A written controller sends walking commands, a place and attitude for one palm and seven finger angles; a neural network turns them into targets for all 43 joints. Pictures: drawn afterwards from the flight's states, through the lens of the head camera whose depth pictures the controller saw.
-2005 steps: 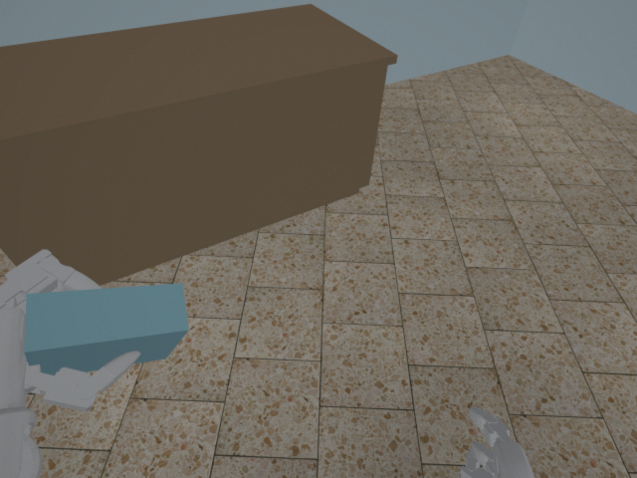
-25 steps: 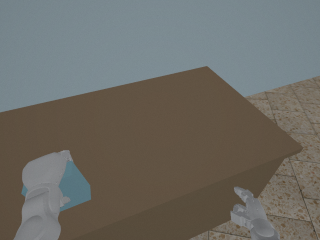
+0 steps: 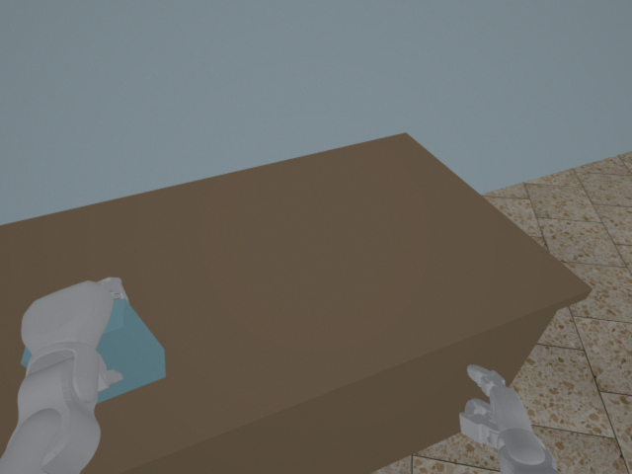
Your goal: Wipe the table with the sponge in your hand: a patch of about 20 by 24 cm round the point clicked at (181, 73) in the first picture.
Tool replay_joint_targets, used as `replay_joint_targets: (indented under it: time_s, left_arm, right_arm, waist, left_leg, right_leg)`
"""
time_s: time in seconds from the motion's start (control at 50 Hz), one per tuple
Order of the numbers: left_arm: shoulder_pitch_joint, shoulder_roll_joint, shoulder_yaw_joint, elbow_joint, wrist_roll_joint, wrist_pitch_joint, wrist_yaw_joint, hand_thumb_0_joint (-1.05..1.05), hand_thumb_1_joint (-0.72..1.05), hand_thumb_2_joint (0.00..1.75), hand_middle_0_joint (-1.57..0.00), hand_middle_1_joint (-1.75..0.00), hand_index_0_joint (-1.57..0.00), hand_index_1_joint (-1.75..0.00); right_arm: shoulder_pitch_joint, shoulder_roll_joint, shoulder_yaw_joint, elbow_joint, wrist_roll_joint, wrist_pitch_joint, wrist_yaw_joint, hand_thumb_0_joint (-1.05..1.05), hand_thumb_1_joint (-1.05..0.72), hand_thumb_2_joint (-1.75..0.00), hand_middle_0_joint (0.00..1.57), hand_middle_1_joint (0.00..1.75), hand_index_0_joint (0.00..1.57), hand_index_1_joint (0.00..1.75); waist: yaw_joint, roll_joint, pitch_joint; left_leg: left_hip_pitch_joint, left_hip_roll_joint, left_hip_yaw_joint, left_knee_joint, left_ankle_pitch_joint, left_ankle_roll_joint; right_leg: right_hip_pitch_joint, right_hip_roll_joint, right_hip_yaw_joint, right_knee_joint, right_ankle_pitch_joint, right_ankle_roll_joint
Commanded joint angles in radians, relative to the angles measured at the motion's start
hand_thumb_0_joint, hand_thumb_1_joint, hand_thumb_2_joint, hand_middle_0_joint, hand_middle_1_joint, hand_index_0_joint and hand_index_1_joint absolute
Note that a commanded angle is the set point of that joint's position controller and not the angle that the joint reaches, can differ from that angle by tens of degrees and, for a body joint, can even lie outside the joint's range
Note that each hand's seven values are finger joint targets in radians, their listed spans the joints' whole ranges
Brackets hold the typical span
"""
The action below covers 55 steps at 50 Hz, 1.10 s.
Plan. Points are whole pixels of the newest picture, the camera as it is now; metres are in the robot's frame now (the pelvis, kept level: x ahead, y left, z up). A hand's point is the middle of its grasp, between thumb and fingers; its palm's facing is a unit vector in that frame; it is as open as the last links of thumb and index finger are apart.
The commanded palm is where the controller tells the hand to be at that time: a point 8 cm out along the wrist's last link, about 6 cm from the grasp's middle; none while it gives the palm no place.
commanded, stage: lift the sponge slowly off the table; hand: left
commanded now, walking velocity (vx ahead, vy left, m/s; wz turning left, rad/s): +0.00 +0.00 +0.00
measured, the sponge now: (109, 363) +0.21 +0.32 +0.04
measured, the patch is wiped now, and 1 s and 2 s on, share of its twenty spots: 1.00 1.00 1.00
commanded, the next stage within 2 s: bring the sponge back beside the body in 0.50 s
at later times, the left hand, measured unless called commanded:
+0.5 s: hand (83, 322) +0.22 +0.32 +0.11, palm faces +0.09 -0.10 -0.99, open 9.3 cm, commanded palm +0.19 +0.32 +0.18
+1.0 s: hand (90, 330) +0.21 +0.31 +0.11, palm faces +0.12 -0.15 -0.98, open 9.3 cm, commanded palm +0.17 +0.30 +0.18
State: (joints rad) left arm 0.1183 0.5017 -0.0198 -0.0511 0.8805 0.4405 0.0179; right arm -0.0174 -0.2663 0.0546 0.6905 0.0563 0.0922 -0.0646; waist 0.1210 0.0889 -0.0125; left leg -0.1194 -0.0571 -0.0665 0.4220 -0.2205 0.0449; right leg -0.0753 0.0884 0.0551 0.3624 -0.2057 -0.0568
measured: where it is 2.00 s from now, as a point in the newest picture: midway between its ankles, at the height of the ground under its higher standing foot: outside the picture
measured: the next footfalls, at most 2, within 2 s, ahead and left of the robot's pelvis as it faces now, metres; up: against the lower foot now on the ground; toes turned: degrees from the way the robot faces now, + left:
none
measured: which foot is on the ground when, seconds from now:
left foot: down 0.00-1.00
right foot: down 0.00-1.00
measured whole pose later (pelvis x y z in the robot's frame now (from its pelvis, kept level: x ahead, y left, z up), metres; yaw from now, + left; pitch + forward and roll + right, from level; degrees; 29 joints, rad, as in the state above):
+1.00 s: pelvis -0.01 +0.01 +0.00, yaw +0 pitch -4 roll -1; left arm 0.13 0.50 -0.04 -0.23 0.86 0.55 -0.02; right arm -0.05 -0.26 0.08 0.67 0.06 0.10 -0.05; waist 0.13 0.10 -0.01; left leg -0.13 -0.07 -0.05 0.41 -0.20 0.06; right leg -0.09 0.08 0.07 0.37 -0.20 -0.04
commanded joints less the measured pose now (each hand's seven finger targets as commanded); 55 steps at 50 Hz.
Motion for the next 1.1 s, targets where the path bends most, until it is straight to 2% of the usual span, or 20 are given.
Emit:
replay_joint_targets:
  time_s: [0.0, 0.04, 0.08, 0.12, 0.18, 0.24, 0.26, 0.38, 0.46, 0.48, 0.52, 0.58, 0.62, 0.66, 0.68, 0.7, 0.82, 0.88, 0.94, 1.08]
  left_arm:
    - [-0.336, 0.253, 0.130, -0.208, 0.042, -0.017, 0.033, 0.00, 0.10, 1.30, -1.20, -1.60, -1.20, -1.60]
    - [-0.304, 0.243, 0.129, -0.205, 0.040, -0.026, 0.027, 0.00, 0.10, 1.30, -1.20, -1.60, -1.20, -1.60]
    - [-0.335, 0.306, 0.174, -0.253, 0.039, -0.036, 0.029, 0.00, 0.10, 1.30, -1.20, -1.60, -1.20, -1.60]
    - [-0.315, 0.248, 0.136, -0.224, 0.038, -0.030, 0.027, 0.00, 0.10, 1.30, -1.20, -1.60, -1.20, -1.60]
    - [-0.346, 0.300, 0.173, -0.253, 0.033, -0.019, 0.025, 0.00, 0.10, 1.30, -1.20, -1.60, -1.20, -1.60]
    - [-0.255, 0.270, 0.167, -0.249, 0.031, 0.007, 0.019, 0.00, 0.10, 1.30, -1.20, -1.60, -1.20, -1.60]
    - [-0.276, 0.258, 0.146, -0.271, 0.029, 0.012, 0.015, 0.00, 0.10, 1.30, -1.20, -1.60, -1.20, -1.60]
    - [-0.328, 0.325, 0.185, -0.317, 0.026, 0.042, -0.002, 0.00, 0.10, 1.30, -1.20, -1.60, -1.20, -1.60]
    - [-0.301, 0.258, 0.123, -0.264, 0.025, 0.051, -0.026, 0.00, 0.10, 1.30, -1.20, -1.60, -1.20, -1.60]
    - [-0.345, 0.295, 0.144, -0.296, 0.025, 0.040, -0.025, 0.00, 0.10, 1.30, -1.20, -1.60, -1.20, -1.60]
    - [-0.347, 0.237, 0.097, -0.294, 0.033, 0.030, -0.029, 0.00, 0.10, 1.30, -1.20, -1.60, -1.20, -1.60]
    - [-0.395, 0.299, 0.140, -0.313, 0.041, 0.010, -0.019, 0.00, 0.10, 1.30, -1.20, -1.60, -1.20, -1.60]
    - [-0.385, 0.248, 0.109, -0.291, 0.056, 0.006, -0.010, 0.00, 0.10, 1.30, -1.20, -1.60, -1.20, -1.60]
    - [-0.365, 0.260, 0.128, -0.311, 0.056, 0.006, 0.000, 0.00, 0.10, 1.30, -1.20, -1.60, -1.20, -1.60]
    - [-0.369, 0.284, 0.147, -0.360, 0.053, 0.002, 0.008, 0.00, 0.10, 1.30, -1.20, -1.60, -1.20, -1.60]
    - [-0.325, 0.250, 0.136, -0.352, 0.050, 0.014, 0.012, 0.00, 0.10, 1.30, -1.20, -1.60, -1.20, -1.60]
    - [-0.223, 0.238, 0.148, -0.350, 0.021, 0.077, 0.019, 0.00, 0.10, 1.30, -1.20, -1.60, -1.20, -1.60]
    - [-0.259, 0.256, 0.143, -0.393, 0.019, 0.089, 0.014, 0.00, 0.10, 1.30, -1.20, -1.60, -1.20, -1.60]
    - [-0.212, 0.203, 0.102, -0.385, 0.018, 0.097, 0.003, 0.00, 0.10, 1.30, -1.20, -1.60, -1.20, -1.60]
    - [-0.240, 0.249, 0.130, -0.461, 0.025, 0.068, 0.012, 0.00, 0.10, 1.30, -1.20, -1.60, -1.20, -1.60]
  right_arm:
    - [-0.254, -0.099, -0.035, -0.189, -0.001, -0.064, -0.016, 0.00, -0.90, -0.90, 0.20, 0.30, 0.20, 0.30]
    - [-0.250, -0.098, -0.037, -0.187, -0.003, -0.068, -0.015, 0.00, -0.90, -0.90, 0.20, 0.30, 0.20, 0.30]
    - [-0.251, -0.106, -0.040, -0.185, -0.005, -0.071, -0.015, 0.00, -0.90, -0.90, 0.20, 0.30, 0.20, 0.30]
    - [-0.248, -0.093, -0.038, -0.188, -0.002, -0.073, -0.013, 0.00, -0.90, -0.90, 0.20, 0.30, 0.20, 0.30]
    - [-0.260, -0.105, -0.038, -0.185, -0.004, -0.068, -0.010, 0.00, -0.90, -0.90, 0.20, 0.30, 0.20, 0.30]
    - [-0.266, -0.100, -0.036, -0.194, -0.005, -0.064, 0.002, 0.00, -0.90, -0.90, 0.20, 0.30, 0.20, 0.30]
    - [-0.268, -0.098, -0.035, -0.194, -0.002, -0.061, 0.005, 0.00, -0.90, -0.90, 0.20, 0.30, 0.20, 0.30]
    - [-0.287, -0.105, -0.030, -0.198, -0.002, -0.056, 0.003, 0.00, -0.90, -0.90, 0.20, 0.30, 0.20, 0.30]
    - [-0.278, -0.099, -0.027, -0.199, 0.005, -0.050, 0.002, 0.00, -0.90, -0.90, 0.20, 0.30, 0.20, 0.30]
    - [-0.281, -0.105, -0.027, -0.198, 0.005, -0.055, -0.001, 0.00, -0.90, -0.90, 0.20, 0.30, 0.20, 0.30]
    - [-0.279, -0.090, -0.024, -0.205, 0.006, -0.064, -0.004, 0.00, -0.90, -0.90, 0.20, 0.30, 0.20, 0.30]
    - [-0.268, -0.100, -0.026, -0.198, 0.000, -0.068, -0.011, 0.00, -0.90, -0.90, 0.20, 0.30, 0.20, 0.30]
    - [-0.267, -0.086, -0.023, -0.198, 0.000, -0.074, -0.010, 0.00, -0.90, -0.90, 0.20, 0.30, 0.20, 0.30]
    - [-0.268, -0.090, -0.027, -0.195, -0.003, -0.069, -0.004, 0.00, -0.90, -0.90, 0.20, 0.30, 0.20, 0.30]
    - [-0.278, -0.095, -0.028, -0.203, -0.007, -0.074, -0.002, 0.00, -0.90, -0.90, 0.20, 0.30, 0.20, 0.30]
    - [-0.281, -0.085, -0.026, -0.214, -0.009, -0.077, 0.003, 0.00, -0.90, -0.90, 0.20, 0.30, 0.20, 0.30]
    - [-0.299, -0.089, -0.025, -0.205, -0.003, -0.053, 0.018, 0.00, -0.90, -0.90, 0.20, 0.30, 0.20, 0.30]
    - [-0.309, -0.098, -0.024, -0.207, -0.003, -0.047, 0.013, 0.00, -0.90, -0.90, 0.20, 0.30, 0.20, 0.30]
    - [-0.306, -0.090, -0.021, -0.216, -0.001, -0.048, 0.013, 0.00, -0.90, -0.90, 0.20, 0.30, 0.20, 0.30]
    - [-0.305, -0.092, -0.024, -0.215, -0.005, -0.054, 0.005, 0.00, -0.90, -0.90, 0.20, 0.30, 0.20, 0.30]
  waist:
    - [-0.006, 0.021, -0.145]
    - [0.000, 0.017, -0.163]
    - [-0.001, 0.018, -0.194]
    - [-0.004, -0.004, -0.170]
    - [0.002, 0.014, -0.181]
    - [0.022, 0.004, -0.200]
    - [0.008, 0.008, -0.195]
    - [0.010, -0.001, -0.195]
    - [-0.003, -0.014, -0.162]
    - [-0.007, 0.015, -0.161]
    - [-0.007, 0.011, -0.170]
    - [-0.007, 0.021, -0.181]
    - [0.000, 0.027, -0.182]
    - [0.008, 0.012, -0.209]
    - [0.016, 0.054, -0.223]
    - [0.032, 0.058, -0.230]
    - [0.021, -0.027, -0.184]
    - [0.013, 0.009, -0.179]
    - [0.014, -0.007, -0.176]
    - [0.008, 0.021, -0.167]
  left_leg:
    - [0.041, 0.012, -0.077, -0.048, 0.150, 0.016]
    - [0.050, 0.011, -0.077, -0.045, 0.178, 0.014]
    - [0.056, 0.012, -0.079, -0.045, 0.186, 0.011]
    - [0.043, 0.015, -0.079, -0.051, 0.188, 0.009]
    - [0.043, 0.019, -0.078, -0.060, 0.185, 0.006]
    - [0.040, 0.013, -0.079, -0.048, 0.229, 0.006]
    - [0.038, 0.016, -0.079, -0.050, 0.230, 0.003]
    - [0.036, 0.022, -0.084, -0.058, 0.202, 0.005]
    - [0.023, 0.025, -0.082, -0.058, 0.181, 0.005]
    - [0.031, 0.029, -0.087, -0.065, 0.161, 0.006]
    - [0.041, 0.027, -0.092, -0.063, 0.161, 0.006]
    - [0.042, 0.033, -0.095, -0.074, 0.137, 0.006]
    - [0.043, 0.030, -0.097, -0.074, 0.158, 0.003]
    - [0.050, 0.032, -0.099, -0.075, 0.190, -0.001]
    - [0.054, 0.036, -0.102, -0.082, 0.187, -0.002]
    - [0.050, 0.030, -0.097, -0.073, 0.205, 0.003]
    - [0.028, 0.035, -0.089, -0.070, 0.216, -0.005]
    - [0.036, 0.039, -0.089, -0.072, 0.198, -0.003]
    - [0.043, 0.034, -0.087, -0.060, 0.208, 0.003]
    - [0.046, 0.041, -0.099, -0.067, 0.173, 0.004]
  right_leg:
    - [-0.011, -0.046, 0.100, -0.068, 0.088, -0.048]
    - [0.005, -0.049, 0.098, -0.063, 0.124, -0.049]
    - [0.029, -0.048, 0.129, -0.054, 0.143, -0.051]
    - [0.016, -0.048, 0.104, -0.055, 0.134, -0.046]
    - [0.026, -0.049, 0.121, -0.055, 0.138, -0.051]
    - [0.048, -0.053, 0.103, -0.040, 0.196, -0.049]
    - [0.040, -0.054, 0.107, -0.040, 0.199, -0.047]
    - [0.033, -0.051, 0.121, -0.039, 0.160, -0.048]
    - [-0.001, -0.055, 0.098, -0.048, 0.125, -0.041]
    - [-0.007, -0.047, 0.113, -0.050, 0.097, -0.048]
    - [-0.014, -0.047, 0.092, -0.048, 0.085, -0.046]
    - [-0.006, -0.042, 0.107, -0.050, 0.064, -0.050]
    - [-0.003, -0.042, 0.090, -0.045, 0.075, -0.052]
    - [0.019, -0.042, 0.092, -0.040, 0.109, -0.052]
    - [0.037, -0.038, 0.107, -0.031, 0.111, -0.057]
    - [0.048, -0.042, 0.089, -0.026, 0.129, -0.058]
    - [0.024, -0.045, 0.102, -0.035, 0.144, -0.048]
    - [0.011, -0.042, 0.117, -0.037, 0.128, -0.052]
    - [0.003, -0.045, 0.095, -0.037, 0.140, -0.047]
    - [0.002, -0.037, 0.121, -0.038, 0.097, -0.051]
